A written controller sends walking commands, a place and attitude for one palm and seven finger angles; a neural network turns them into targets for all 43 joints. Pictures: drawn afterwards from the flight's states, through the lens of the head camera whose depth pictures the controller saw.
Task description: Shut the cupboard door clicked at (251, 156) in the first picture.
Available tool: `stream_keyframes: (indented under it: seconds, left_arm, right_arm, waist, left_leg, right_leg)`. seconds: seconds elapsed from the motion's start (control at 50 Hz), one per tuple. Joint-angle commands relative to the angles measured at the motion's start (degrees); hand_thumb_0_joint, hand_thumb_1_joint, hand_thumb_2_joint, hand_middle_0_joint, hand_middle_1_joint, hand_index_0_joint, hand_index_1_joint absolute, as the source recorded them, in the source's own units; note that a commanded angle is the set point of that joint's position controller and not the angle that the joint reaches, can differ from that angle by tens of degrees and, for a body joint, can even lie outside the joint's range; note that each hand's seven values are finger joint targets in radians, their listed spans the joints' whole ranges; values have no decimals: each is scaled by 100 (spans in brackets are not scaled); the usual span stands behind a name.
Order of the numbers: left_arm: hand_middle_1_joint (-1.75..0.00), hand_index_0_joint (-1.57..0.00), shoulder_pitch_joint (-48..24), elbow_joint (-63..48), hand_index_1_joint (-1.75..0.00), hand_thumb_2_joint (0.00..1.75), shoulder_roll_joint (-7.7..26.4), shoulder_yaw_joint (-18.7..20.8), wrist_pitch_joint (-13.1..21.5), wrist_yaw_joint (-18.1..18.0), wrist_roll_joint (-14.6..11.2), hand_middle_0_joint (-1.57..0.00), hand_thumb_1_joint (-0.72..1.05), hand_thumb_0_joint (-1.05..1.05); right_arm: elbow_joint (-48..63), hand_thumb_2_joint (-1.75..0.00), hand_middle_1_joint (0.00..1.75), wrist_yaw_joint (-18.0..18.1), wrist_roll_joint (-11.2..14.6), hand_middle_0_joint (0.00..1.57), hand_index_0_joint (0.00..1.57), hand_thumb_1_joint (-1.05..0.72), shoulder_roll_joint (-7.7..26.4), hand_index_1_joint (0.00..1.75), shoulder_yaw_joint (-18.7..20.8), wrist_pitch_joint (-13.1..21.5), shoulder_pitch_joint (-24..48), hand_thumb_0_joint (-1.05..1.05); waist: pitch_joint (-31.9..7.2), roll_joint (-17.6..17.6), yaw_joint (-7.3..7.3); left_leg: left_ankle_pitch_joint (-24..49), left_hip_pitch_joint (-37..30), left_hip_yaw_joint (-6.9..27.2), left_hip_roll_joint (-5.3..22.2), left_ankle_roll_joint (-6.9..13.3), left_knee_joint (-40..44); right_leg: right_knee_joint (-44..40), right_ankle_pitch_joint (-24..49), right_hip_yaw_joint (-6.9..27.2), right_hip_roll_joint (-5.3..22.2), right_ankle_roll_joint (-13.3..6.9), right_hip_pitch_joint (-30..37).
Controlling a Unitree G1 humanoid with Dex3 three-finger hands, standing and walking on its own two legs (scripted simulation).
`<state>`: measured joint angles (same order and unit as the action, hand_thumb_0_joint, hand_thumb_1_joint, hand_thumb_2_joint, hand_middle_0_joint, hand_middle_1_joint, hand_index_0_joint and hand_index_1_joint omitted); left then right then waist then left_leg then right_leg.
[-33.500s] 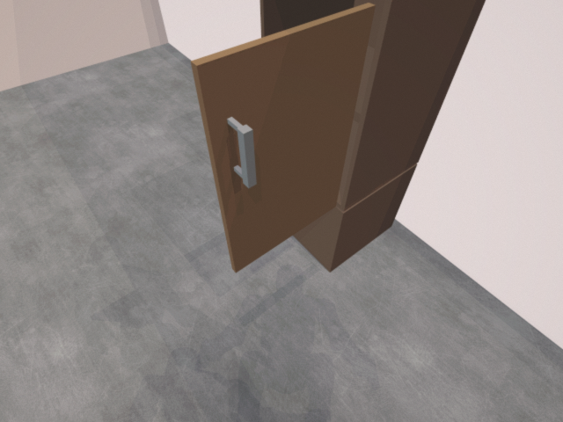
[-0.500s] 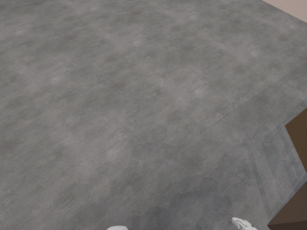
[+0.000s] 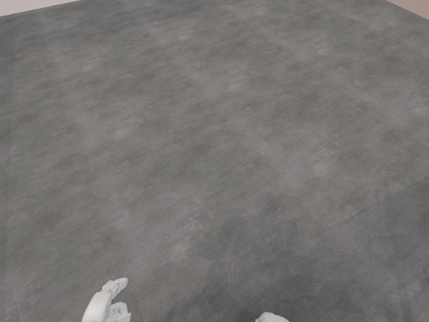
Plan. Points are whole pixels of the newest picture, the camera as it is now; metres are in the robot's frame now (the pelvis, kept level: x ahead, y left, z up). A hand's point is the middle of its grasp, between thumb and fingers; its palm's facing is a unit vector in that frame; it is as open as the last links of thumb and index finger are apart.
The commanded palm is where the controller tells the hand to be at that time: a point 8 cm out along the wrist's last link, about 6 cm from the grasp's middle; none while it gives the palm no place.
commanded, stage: walk to a spot facing it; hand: left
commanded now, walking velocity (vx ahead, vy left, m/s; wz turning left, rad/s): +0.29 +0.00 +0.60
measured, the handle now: out of the picture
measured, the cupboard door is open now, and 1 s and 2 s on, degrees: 55 55 55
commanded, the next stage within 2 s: turn to face it in 0.46 s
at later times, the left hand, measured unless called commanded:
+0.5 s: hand out of the picture +0.10 +0.26 -0.19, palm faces +0.37 -0.91 -0.19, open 7.4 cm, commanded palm none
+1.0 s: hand (106, 234) +0.34 +0.29 -0.17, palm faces +0.26 -0.95 -0.17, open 7.3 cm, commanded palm none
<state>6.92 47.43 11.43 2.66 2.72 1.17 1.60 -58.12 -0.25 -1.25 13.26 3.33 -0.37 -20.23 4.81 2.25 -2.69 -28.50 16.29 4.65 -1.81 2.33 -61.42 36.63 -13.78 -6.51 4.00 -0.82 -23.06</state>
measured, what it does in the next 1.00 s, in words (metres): walks ahead: left foot, then right foot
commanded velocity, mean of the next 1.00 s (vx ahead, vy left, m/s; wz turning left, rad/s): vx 0.13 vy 0.00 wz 0.04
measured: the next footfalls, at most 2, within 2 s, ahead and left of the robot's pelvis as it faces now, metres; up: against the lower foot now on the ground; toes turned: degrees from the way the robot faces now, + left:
left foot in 0.40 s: +0.25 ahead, +0.15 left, +0.00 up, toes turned +23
right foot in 1.00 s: +0.39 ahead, +0.02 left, +0.00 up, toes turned +9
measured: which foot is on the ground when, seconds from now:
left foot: up 0.00-0.38, down 0.40-1.00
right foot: down 0.00-0.40, up 0.42-0.98, down 1.00-1.00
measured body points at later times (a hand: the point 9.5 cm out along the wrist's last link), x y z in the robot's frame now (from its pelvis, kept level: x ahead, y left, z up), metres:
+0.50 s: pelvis +0.18 +0.07 -0.01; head +0.22 +0.12 +0.44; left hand +0.09 +0.31 -0.17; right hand +0.40 -0.12 -0.12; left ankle +0.22 +0.14 -0.72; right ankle +0.11 -0.11 -0.63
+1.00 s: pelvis +0.32 +0.11 +0.00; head +0.36 +0.12 +0.45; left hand +0.33 +0.34 -0.15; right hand +0.37 -0.11 -0.15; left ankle +0.22 +0.14 -0.72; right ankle +0.35 +0.02 -0.72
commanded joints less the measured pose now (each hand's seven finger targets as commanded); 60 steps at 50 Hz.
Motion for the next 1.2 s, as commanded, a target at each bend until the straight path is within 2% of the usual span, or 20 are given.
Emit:
stream_keyframes:
  seconds: [0.0, 0.04, 0.08, 0.28, 0.34, 0.36, 0.38, 0.4, 0.42, 0.48, 0.52, 0.7, 0.88, 0.96, 0.98, 1.0, 1.02, 1.06, 1.12, 1.18]
  left_arm:
    - [-30, -20, 577, -68, -30, 90, 779, 251, 38, -206, 22, -20, 90, 0]
    - [-30, -20, 722, 19, -30, 90, 660, 222, 119, -188, 16, -20, 90, 0]
    - [-30, -20, 914, 180, -30, 90, 631, 216, 175, -201, 12, -20, 90, 0]
    - [-30, -20, 1554, 549, -30, 90, 928, 288, 174, -207, 42, -20, 90, 0]
    - [-30, -20, 1338, 491, -30, 90, 1257, 369, 141, -168, -18, -20, 90, 0]
    - [-30, -20, 1294, 400, -30, 90, 1205, 377, 117, -133, -57, -20, 90, 0]
    - [-30, -20, 1247, 144, -30, 90, 779, 287, 74, -34, -108, -20, 90, 0]
    - [-30, -20, 674, -187, -30, 90, 882, 223, 16, -73, -87, -20, 90, 0]
    - [-30, -20, 410, -291, -30, 90, 907, 259, 3, -114, -80, -20, 90, 0]
    - [-30, -20, 763, 79, -30, 90, 701, 279, -117, -101, -7, -20, 90, 0]
    - [-30, -20, 1022, 204, -30, 90, 607, 297, -221, -80, 23, -20, 90, 0]
    - [-30, -20, 891, 485, -30, 90, 290, 55, -387, -219, -50, -20, 90, 0]
    - [-30, -20, 214, 181, -30, 90, 251, 122, -476, -142, -53, -20, 90, 0]
    - [-30, -20, 1104, 352, -30, 90, 319, 185, -413, -141, -48, -20, 90, 0]
    - [-30, -20, 1662, 494, -30, 90, 524, 243, -347, -161, -25, -20, 90, 0]
    - [-30, -20, 2164, 641, -30, 90, 1013, 353, -258, -230, 23, -20, 90, 0]
    - [-30, -20, 2135, 705, -30, 90, 1194, 371, -253, -283, -75, -20, 90, 0]
    - [-30, -20, 1560, 477, -30, 90, 880, 350, -276, -377, -46, -20, 90, 0]
    - [-30, -20, 877, 275, -30, 90, 852, 312, -266, -346, -52, -20, 90, 0]
    - [-30, -20, 862, 286, -30, 90, 915, 339, -253, -280, -20, -20, 90, 0]
  right_arm:
    - [553, -90, 30, -113, -34, 20, 20, -90, 342, 30, 149, 135, 307, 0]
    - [503, -90, 30, -170, -16, 20, 20, -90, 109, 30, 106, 46, 211, 0]
    - [523, -90, 30, -202, -4, 20, 20, -90, 51, 30, 120, 0, 318, 0]
    - [1122, -90, 30, -333, -17, 20, 20, -90, 35, 30, -29, 122, 1660, 0]
    - [939, -90, 30, -267, -54, 20, 20, -90, 407, 30, 83, 192, 667, 0]
    - [770, -90, 30, -223, -68, 20, 20, -90, 821, 30, 196, 205, -81, 0]
    - [703, -90, 30, -157, -113, 20, 20, -90, 1708, 30, 396, 246, -712, 0]
    - [619, -90, 30, -41, -1, 20, 20, -90, 1907, 30, 419, 200, -946, 0]
    - [628, -90, 30, 23, 16, 20, 20, -90, 1799, 30, 369, 170, -682, 0]
    - [1007, -90, 30, 110, 1, 20, 20, -90, 1043, 30, 121, 288, 565, 0]
    - [997, -90, 30, 118, 1, 20, 20, -90, 903, 30, 82, 334, 665, 0]
    - [432, -90, 30, 256, 41, 20, 20, -90, 377, 30, -100, 346, 125, 0]
    - [164, -90, 30, 364, -49, 20, 20, -90, 452, 30, -29, 140, -110, 0]
    - [212, -90, 30, 354, 46, 20, 20, -90, 583, 30, 30, 106, 85, 0]
    - [320, -90, 30, 331, 114, 20, 20, -90, 597, 30, 73, 103, 233, 0]
    - [511, -90, 30, 302, 171, 20, 20, -90, 368, 30, 85, 129, 381, 0]
    - [650, -90, 30, 288, 147, 20, 20, -90, 331, 30, 43, 101, 570, 0]
    - [723, -90, 30, 262, 67, 20, 20, -90, 209, 30, 35, 55, 993, 0]
    - [660, -90, 30, 181, 56, 20, 20, -90, 95, 30, 33, -85, 807, 0]
    - [709, -90, 30, 147, 56, 20, 20, -90, 66, 30, 59, -126, 807, 0]
  waist:
    - [-329, -1139, 211]
    - [-381, -992, 113]
    - [-330, -1039, 126]
    - [-209, -892, 428]
    - [-871, -744, -117]
    - [-1357, -169, -524]
    - [-1768, 1702, -714]
    - [-2001, 1223, -829]
    - [-1529, 362, -629]
    - [-737, 466, 50]
    - [-670, 323, 223]
    - [-612, 237, 317]
    - [-46, 242, 84]
    - [-683, 201, 466]
    - [-1020, -120, 704]
    - [-1407, -1319, 832]
    - [-1196, -1373, 763]
    - [-601, -1008, 709]
    - [-514, -351, 258]
    - [-552, -699, 224]
  left_leg:
    - [1076, 1749, -81, 693, -89, -1564]
    - [1402, 1722, -270, 602, -167, -1230]
    - [1556, 1950, -385, 645, -238, -957]
    - [1184, 1896, -1073, 641, -71, 1953]
    - [1339, -61, -1486, -15, 164, 2754]
    - [1757, -1596, -981, 192, 292, 3137]
    - [2960, -2885, 1847, 1988, 1008, 3487]
    - [3901, -3237, 2933, 2529, 1440, 3953]
    - [3475, -2593, 2547, 2594, 1475, 4063]
    - [3217, -775, 1249, 1732, 840, 4248]
    - [3561, -590, 869, 1386, 678, 4391]
    - [6021, -1226, -124, 1264, 153, 4298]
    - [5970, -1566, -291, 1964, 686, 3860]
    - [6533, -1647, -775, 1712, 325, 2653]
    - [5931, -1127, -945, 1382, 67, 1670]
    - [2977, 433, -1422, 534, -344, 39]
    - [-689, 1401, -1006, -4, -504, -1001]
    - [-266, 1988, -204, 433, -448, -1109]
    - [350, 1427, -295, 526, -581, -565]
    - [716, 1290, -432, 458, -662, 55]
  right_leg:
    - [-2627, -1456, 1614, 1839, -284, 965]
    - [-2464, -88, 592, 1542, -203, 1049]
    - [-2478, 588, 212, 1536, -272, 1298]
    - [-1763, 2702, -631, 1909, -416, 2687]
    - [-22, 3827, -1139, 1733, -199, 2262]
    - [1340, 2736, -1191, 1494, 3, 1237]
    - [3335, -1622, -1054, 359, 448, -886]
    - [4118, -2214, 39, 104, 397, -1745]
    - [4263, -1879, 401, 341, 322, -1793]
    - [3762, -764, 697, 588, 415, -1211]
    - [3438, -394, 659, 427, 490, -999]
    - [2120, 395, 737, -46, 387, -705]
    - [759, -556, 405, -196, 88, -431]
    - [-387, 195, 253, -408, -95, 761]
    - [-920, 1647, 791, -170, -317, 1667]
    - [-1129, 4513, 2608, 1199, -1056, 2928]
    - [-1293, 5929, 3230, 1953, -1793, 3085]
    - [-1372, 4848, 2864, 1521, -1631, 2525]
    - [-1620, 3472, 2166, 993, -1175, 1555]
    - [-1642, 3075, 1961, 680, -978, 1437]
